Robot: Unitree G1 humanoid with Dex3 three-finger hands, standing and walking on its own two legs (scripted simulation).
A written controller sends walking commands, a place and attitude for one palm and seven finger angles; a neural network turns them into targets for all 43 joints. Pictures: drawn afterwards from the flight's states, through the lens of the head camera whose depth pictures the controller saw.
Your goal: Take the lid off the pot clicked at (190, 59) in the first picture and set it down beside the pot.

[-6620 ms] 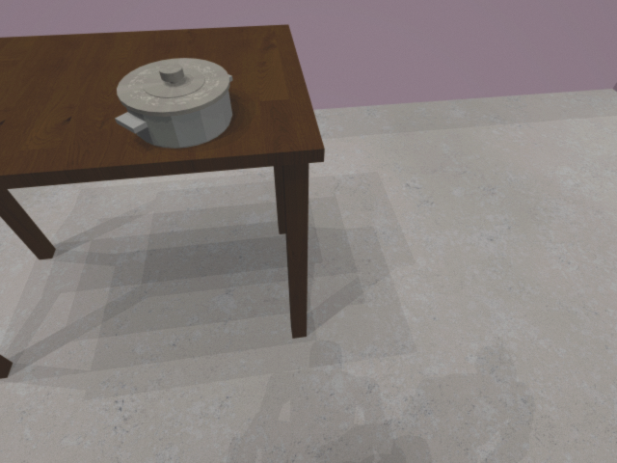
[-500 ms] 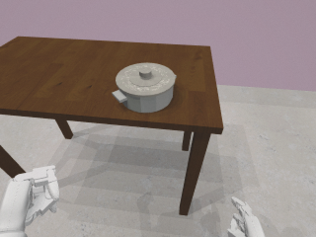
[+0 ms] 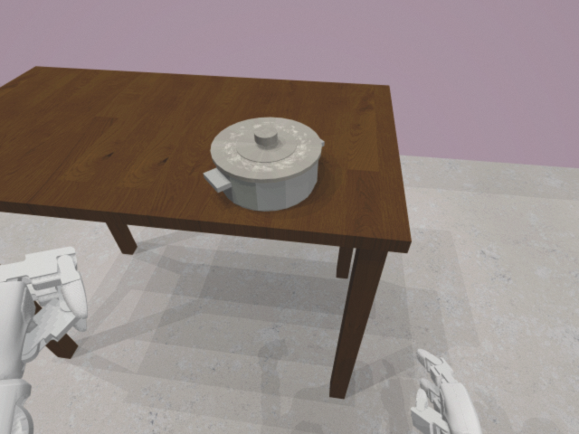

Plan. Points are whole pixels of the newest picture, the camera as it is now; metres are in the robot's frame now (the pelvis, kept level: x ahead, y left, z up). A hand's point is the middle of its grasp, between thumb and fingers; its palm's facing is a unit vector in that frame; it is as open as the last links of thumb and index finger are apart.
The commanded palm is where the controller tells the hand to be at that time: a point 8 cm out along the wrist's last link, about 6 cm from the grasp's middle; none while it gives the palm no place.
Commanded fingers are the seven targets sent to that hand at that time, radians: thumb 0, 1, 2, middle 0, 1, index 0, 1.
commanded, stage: raise the hand higher, near the body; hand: left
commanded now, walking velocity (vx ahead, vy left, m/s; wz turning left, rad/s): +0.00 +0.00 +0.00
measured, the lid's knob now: (265, 135) +0.55 +0.13 +0.15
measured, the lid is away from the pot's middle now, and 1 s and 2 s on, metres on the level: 0.00 0.00 0.00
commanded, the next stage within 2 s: reach forward and open the fingers in 0.04 s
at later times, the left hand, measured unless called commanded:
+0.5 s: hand (75, 269) +0.21 +0.26 +0.19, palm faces +0.26 -0.08 -0.96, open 3.0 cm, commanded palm +0.17 +0.26 +0.24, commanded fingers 0.00 0.36 1.30 -1.18 -0.83 -1.18 -0.83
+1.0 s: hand (98, 243) +0.24 +0.26 +0.19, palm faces -0.11 -0.02 -0.99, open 7.9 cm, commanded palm +0.21 +0.25 +0.27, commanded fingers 0.00 -0.34 1.74 -0.92 -0.08 -0.92 -0.08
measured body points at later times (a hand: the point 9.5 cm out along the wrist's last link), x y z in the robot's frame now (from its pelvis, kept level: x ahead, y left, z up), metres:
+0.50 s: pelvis -0.01 -0.01 -0.01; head -0.01 -0.07 +0.44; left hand +0.19 +0.26 +0.24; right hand +0.25 -0.21 -0.10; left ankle +0.03 +0.12 -0.74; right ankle -0.03 -0.12 -0.74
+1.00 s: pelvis -0.03 -0.01 +0.00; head -0.04 -0.06 +0.44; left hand +0.24 +0.26 +0.24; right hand +0.21 -0.22 -0.09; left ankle +0.03 +0.12 -0.74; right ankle -0.03 -0.12 -0.74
